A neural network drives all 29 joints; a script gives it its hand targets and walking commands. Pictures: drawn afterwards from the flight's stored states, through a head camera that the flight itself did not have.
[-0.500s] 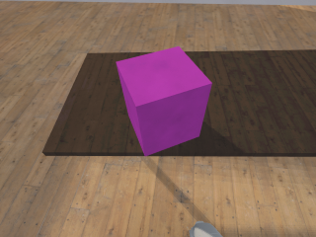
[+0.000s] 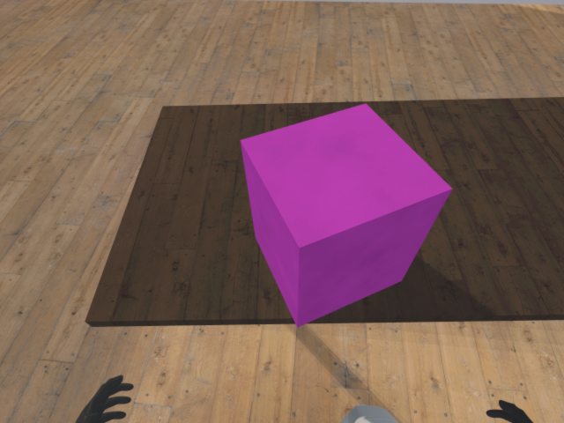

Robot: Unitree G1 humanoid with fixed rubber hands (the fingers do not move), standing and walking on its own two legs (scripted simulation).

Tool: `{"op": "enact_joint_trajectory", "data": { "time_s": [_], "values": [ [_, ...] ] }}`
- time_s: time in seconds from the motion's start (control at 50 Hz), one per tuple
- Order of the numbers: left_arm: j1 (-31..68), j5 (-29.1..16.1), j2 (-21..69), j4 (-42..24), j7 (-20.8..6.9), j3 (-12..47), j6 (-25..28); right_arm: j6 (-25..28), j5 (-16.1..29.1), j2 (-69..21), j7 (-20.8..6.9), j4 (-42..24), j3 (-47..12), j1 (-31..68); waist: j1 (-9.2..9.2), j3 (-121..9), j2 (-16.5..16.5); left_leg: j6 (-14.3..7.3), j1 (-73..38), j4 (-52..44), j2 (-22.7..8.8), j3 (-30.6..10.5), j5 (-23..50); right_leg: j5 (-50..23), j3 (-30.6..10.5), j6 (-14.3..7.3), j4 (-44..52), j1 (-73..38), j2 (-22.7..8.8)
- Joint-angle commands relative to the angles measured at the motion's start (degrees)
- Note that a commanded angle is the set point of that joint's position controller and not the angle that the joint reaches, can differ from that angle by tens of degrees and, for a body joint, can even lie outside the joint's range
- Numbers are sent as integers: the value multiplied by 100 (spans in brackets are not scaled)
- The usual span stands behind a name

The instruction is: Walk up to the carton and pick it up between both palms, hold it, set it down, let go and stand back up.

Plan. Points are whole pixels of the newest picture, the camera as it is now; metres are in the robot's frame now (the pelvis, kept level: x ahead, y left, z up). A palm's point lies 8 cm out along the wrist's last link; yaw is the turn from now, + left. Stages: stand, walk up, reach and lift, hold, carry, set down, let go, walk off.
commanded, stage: walk up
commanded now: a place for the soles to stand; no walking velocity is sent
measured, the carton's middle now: (330, 219) +0.41 -0.05 +0.03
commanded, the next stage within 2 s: none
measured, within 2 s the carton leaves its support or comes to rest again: neither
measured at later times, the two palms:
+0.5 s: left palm (104, 403) +0.17 +0.30 -0.10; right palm out of the picture +0.13 -0.29 -0.08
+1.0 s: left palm (115, 420) +0.14 +0.27 -0.09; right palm (524, 409) +0.15 -0.31 -0.08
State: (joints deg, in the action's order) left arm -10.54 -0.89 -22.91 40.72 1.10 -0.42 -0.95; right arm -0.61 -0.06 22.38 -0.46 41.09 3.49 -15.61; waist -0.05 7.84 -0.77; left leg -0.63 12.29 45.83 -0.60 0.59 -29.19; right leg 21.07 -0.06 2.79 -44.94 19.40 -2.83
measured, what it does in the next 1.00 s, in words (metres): shifts its weight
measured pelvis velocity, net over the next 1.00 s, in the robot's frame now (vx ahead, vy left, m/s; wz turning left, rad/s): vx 0.06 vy -0.02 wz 0.05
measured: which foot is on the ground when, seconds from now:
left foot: down 0.00-1.00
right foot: down 0.00-1.00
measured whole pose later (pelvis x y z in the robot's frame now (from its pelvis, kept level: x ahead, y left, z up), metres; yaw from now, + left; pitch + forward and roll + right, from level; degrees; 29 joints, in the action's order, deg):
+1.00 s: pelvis +0.06 -0.02 +0.04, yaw +3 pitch -1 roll -1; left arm -0.6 -0.5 -17.8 64.5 1.8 -1.4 0.3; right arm 0.6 0.8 18.8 2.0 62.0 2.7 -5.0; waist 0.1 6.1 -0.8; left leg 1.4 -0.8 19.2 -1.9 -2.5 -18.7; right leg 14.3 5.6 1.3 -21.9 6.1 -2.2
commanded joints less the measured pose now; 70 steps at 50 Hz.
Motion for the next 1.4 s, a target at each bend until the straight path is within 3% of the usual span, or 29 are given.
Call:
{"op": "enact_joint_trajectory", "data": {
  "time_s": [0.0, 0.06, 0.08, 0.1, 0.16, 0.2, 0.22, 0.26, 0.3, 0.34, 0.38, 0.4, 0.42, 0.46, 0.5, 0.58, 0.62, 0.7, 0.74, 0.76, 0.8, 0.88, 0.9, 0.94, 1.08, 1.14, 1.18, 1.28, 1.38],
  "values": [
    [430, -81, -1423, -146, 30, -408, 228, 221, 188, 1741, 122, -199, 363, 20, 94, -1181, -220, -56, -572, -1170, -997, -720, 5229, -3532, -441, -492, 531, -751, -413],
    [438, -67, -1344, 156, 39, -325, 175, 169, 168, 1623, 119, -31, 262, 252, 121, -1194, -294, -156, -677, -1403, -1005, -717, 5437, -3035, -277, -435, 771, -893, -384],
    [564, -42, -1177, 343, 65, -297, 133, 143, 209, 1395, 115, 14, 191, 292, 169, -995, -795, 21, -860, -1510, -1090, -681, 6461, -2844, -211, -411, 739, -745, -339],
    [550, -50, -1264, 436, 33, -294, 70, 137, 225, 1341, 155, 75, 190, 280, 219, -988, -792, 27, -883, -1540, -1170, -668, 6517, -2582, -168, -361, 839, -627, -301],
    [652, 11, -970, 725, 59, -231, 31, 153, 190, 1436, 180, 204, 171, 607, 165, -1071, -1031, -244, -1345, -1751, -1364, -772, 6985, -482, -19, -296, 1011, -473, -63],
    [805, 15, -1086, 816, 43, -308, 50, 142, 235, 1346, 224, 238, 148, 683, 201, -767, -1097, -108, -1140, -1898, -1273, -657, 7071, -756, -22, -298, 1000, -406, -87],
    [867, 37, -917, 924, 40, -206, 68, 136, 216, 1344, 228, 327, 148, 671, 124, -897, -623, -76, -1174, -1747, -1091, -519, 7189, -1931, 68, -395, 1228, -724, -154],
    [863, 47, -1079, 1197, 31, -226, 90, 122, 247, 1504, 258, 456, 232, 596, 247, -1175, -625, 170, -1070, -1737, -1028, -390, 6946, -3423, 88, -437, 1294, -1240, -362],
    [1039, 33, -1022, 1263, 41, -258, 80, 149, 209, 1396, 279, 588, 180, 782, 103, -1199, -423, 119, -1143, -1876, -908, -272, 6719, -3694, -19, -487, 1344, -1420, -372],
    [1012, 61, -1031, 1481, 56, -235, 53, 125, 227, 1539, 254, 780, 265, 811, 139, -1080, -820, 142, -1391, -1935, -1041, -350, 7080, -2917, 135, -436, 1265, -1051, -268],
    [1041, 59, -1089, 1580, 99, -220, 52, 112, 281, 1494, 266, 900, 249, 760, 207, -1044, -601, 140, -1474, -2053, -1176, -430, 7033, -2573, 111, -367, 1448, -916, -250],
    [1112, 80, -1041, 1591, 91, -241, 52, 144, 235, 1369, 254, 906, 249, 721, 136, -1197, -649, 17, -1528, -1942, -1046, -229, 7064, -2935, 142, -465, 1571, -1198, -251],
    [1050, 77, -1033, 1677, 104, -261, 111, 130, 233, 1281, 262, 954, 277, 723, 26, -1071, -25, 8, -1035, -2091, -946, -264, 6518, -3734, 73, -456, 1626, -1596, -447],
    [914, 103, -905, 1774, 100, -183, 119, 138, 180, 1323, 273, 999, 234, 853, 2, -1370, -221, 199, -1197, -2134, -870, -213, 6025, -4545, -22, -517, 1728, -1845, -605],
    [1077, 108, -979, 1810, 123, -238, 136, 187, 165, 1231, 262, 1150, 252, 855, 87, -1673, 144, 109, -1250, -2143, -842, -239, 5797, -5114, 120, -498, 1627, -2193, -749],
    [1121, 89, -722, 1975, 123, -197, 141, 153, 174, 1090, 281, 1434, 201, 913, 31, -1677, 319, 69, -1391, -2347, -860, -154, 5404, -4935, 194, -526, 1911, -2173, -682],
    [1189, 102, -806, 2035, 122, -202, 163, 139, 144, 970, 297, 1573, 197, 819, 78, -1690, 14, 164, -1219, -2384, -785, -133, 5284, -5224, 100, -540, 1999, -2450, -854],
    [1166, 75, -766, 2044, 163, -204, 145, 156, 156, 994, 292, 1684, 188, 851, -18, -1381, 369, 89, -1118, -2514, -877, -300, 5416, -4874, 263, -451, 2044, -2320, -714],
    [1105, 90, -743, 2024, 155, -198, 171, 127, 147, 922, 303, 1824, 177, 747, -9, -1399, -134, 119, -1172, -2453, -807, -201, 5392, -4861, 127, -524, 2145, -2289, -839],
    [1066, 49, -760, 2051, 164, -251, 179, 112, 175, 911, 302, 1793, 191, 804, -5, -1423, 267, 90, -1088, -2466, -796, -190, 5081, -5128, 252, -450, 2127, -2376, -786],
    [1336, 46, -812, 2027, 150, -283, 156, 135, 95, 893, 307, 1753, 137, 989, -8, -1286, 241, 145, -1121, -2643, -745, -271, 4487, -4705, 211, -459, 2275, -2235, -810],
    [1220, 3, -764, 2007, 133, -327, 206, 196, 72, 1153, 302, 1891, 205, 838, 21, -1180, 158, 128, -1203, -2545, -859, -276, 5222, -4426, 204, -428, 2289, -2055, -710],
    [1259, -10, -832, 2085, 139, -314, 208, 223, 61, 1078, 316, 1907, 168, 802, 130, -1206, -205, 71, -1232, -2654, -846, -320, 5292, -4253, 218, -408, 2230, -2003, -735],
    [1097, 90, -795, 2069, 127, -358, 252, 209, 118, 967, 308, 1843, 182, 912, 41, -1321, 150, 61, -1104, -2531, -842, -354, 5404, -4297, 268, -430, 2308, -2140, -694],
    [966, 35, -701, 2023, 83, -351, 211, 178, 136, 942, 323, 1891, 148, 843, 9, -1214, 229, 93, -1085, -2733, -788, -316, 4346, -3970, 228, -427, 2483, -2105, -801],
    [816, 5, -745, 2020, 121, -353, 199, 186, 73, 978, 332, 1828, 136, 894, 0, -1042, -132, 83, -1006, -2731, -783, -429, 4750, -3798, 310, -346, 2476, -2048, -730],
    [975, 59, -768, 2103, 89, -356, 206, 221, 65, 1056, 318, 1900, 107, 917, 40, -1013, 186, 52, -942, -2775, -763, -523, 4807, -3689, 343, -395, 2414, -2079, -701],
    [855, 22, -756, 2086, 36, -374, 198, 176, 27, 1097, 337, 1874, 121, 880, 43, -666, -223, 43, -822, -2873, -730, -434, 4168, -3349, 176, -298, 2576, -1740, -736],
    [668, 12, -734, 2119, 45, -386, 217, 185, 83, 986, 308, 1916, 110, 838, -30, -886, 220, -3, -841, -2982, -706, -537, 3787, -3074, 221, -311, 2628, -1820, -737]
  ]
}}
